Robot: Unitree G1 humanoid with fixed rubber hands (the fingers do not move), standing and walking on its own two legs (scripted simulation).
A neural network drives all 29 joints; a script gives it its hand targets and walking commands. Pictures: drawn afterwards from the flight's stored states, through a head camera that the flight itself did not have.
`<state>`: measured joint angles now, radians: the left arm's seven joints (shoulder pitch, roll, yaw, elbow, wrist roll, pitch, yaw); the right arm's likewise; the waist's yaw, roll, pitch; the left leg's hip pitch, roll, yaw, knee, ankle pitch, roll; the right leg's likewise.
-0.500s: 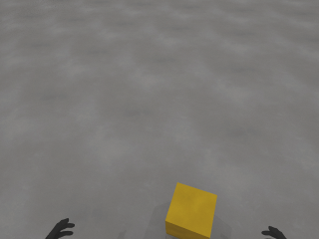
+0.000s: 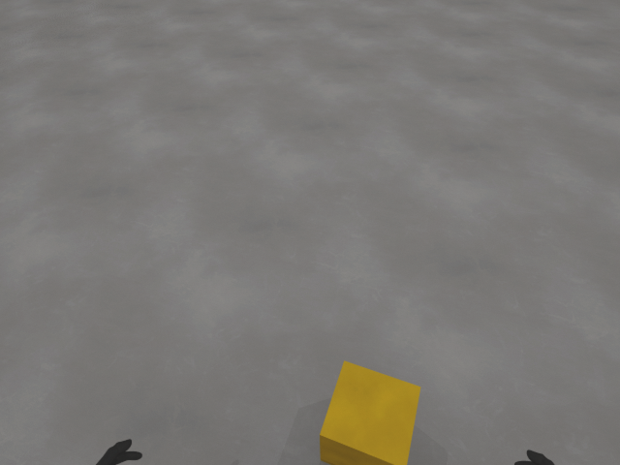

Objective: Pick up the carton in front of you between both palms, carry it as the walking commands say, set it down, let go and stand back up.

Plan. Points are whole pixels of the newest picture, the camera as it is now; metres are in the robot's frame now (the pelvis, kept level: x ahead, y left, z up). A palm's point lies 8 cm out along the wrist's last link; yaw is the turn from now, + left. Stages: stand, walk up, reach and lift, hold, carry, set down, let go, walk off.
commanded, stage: stand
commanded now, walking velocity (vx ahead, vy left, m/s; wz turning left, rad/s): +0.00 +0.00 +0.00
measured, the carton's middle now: (368, 425) +0.38 -0.11 -0.65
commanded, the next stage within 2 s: none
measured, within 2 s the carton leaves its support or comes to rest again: neither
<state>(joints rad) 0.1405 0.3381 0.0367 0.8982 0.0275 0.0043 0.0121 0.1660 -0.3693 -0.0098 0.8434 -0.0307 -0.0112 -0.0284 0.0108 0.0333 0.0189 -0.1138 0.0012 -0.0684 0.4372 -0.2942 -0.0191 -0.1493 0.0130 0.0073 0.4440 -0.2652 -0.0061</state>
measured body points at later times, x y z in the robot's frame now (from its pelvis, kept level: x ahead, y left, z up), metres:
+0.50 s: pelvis -0.02 +0.00 +0.00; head -0.02 -0.01 +0.45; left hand +0.09 +0.31 -0.10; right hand +0.08 -0.31 -0.11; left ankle -0.03 +0.13 -0.74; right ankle -0.02 -0.12 -0.74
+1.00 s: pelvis -0.02 +0.00 +0.01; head -0.02 -0.01 +0.46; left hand +0.09 +0.32 -0.10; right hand +0.07 -0.31 -0.11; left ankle -0.03 +0.13 -0.74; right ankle -0.02 -0.12 -0.74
